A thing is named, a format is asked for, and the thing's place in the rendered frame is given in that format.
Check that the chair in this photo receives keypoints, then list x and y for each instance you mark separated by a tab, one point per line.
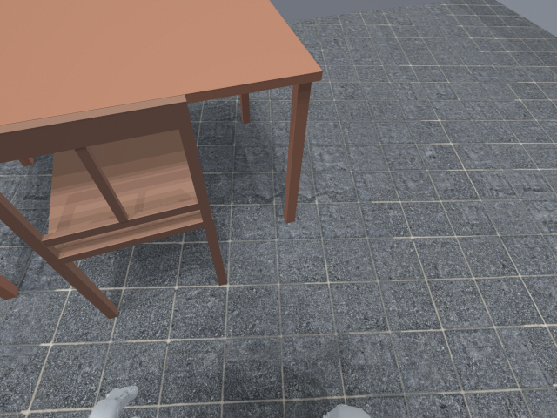
122	176

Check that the left robot hand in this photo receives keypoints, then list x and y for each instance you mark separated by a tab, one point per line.
114	402

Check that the table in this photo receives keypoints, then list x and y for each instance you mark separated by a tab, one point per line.
59	57

